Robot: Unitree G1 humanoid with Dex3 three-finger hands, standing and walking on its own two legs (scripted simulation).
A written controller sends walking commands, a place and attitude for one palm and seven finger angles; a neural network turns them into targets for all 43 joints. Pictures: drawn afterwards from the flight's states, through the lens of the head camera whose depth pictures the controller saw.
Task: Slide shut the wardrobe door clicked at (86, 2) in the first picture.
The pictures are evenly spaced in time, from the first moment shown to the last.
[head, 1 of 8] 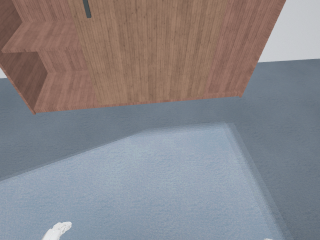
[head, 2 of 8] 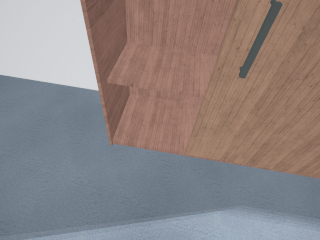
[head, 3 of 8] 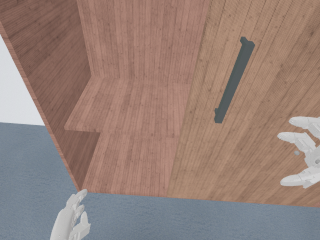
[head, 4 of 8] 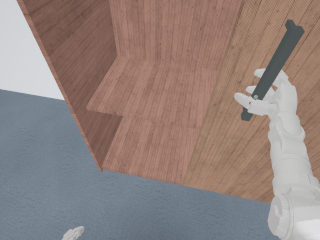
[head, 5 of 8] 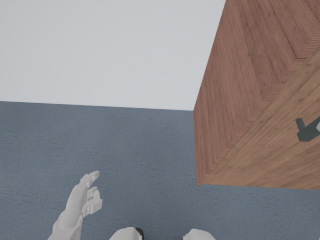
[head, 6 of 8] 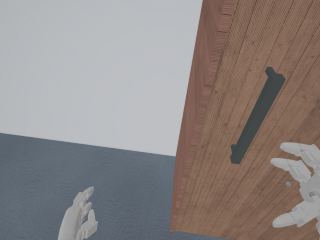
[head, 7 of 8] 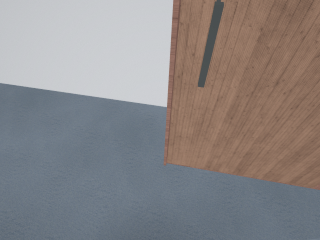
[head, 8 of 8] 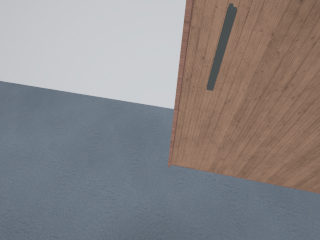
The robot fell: no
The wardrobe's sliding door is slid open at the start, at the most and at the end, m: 0.53 0.53 0.00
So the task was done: yes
